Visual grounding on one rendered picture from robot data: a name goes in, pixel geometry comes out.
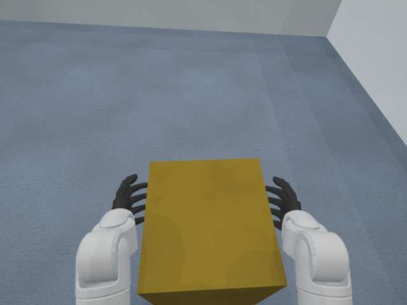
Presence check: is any robot left forearm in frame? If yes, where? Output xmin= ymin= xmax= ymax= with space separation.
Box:
xmin=75 ymin=208 xmax=138 ymax=305

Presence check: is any carton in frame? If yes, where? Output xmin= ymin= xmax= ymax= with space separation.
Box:
xmin=137 ymin=158 xmax=287 ymax=305

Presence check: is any robot right hand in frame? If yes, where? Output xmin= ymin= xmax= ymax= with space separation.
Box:
xmin=265 ymin=177 xmax=301 ymax=231

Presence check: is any robot right forearm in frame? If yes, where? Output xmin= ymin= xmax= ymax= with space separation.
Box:
xmin=282 ymin=210 xmax=353 ymax=305

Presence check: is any robot left hand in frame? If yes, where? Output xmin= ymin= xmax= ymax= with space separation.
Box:
xmin=111 ymin=173 xmax=148 ymax=225

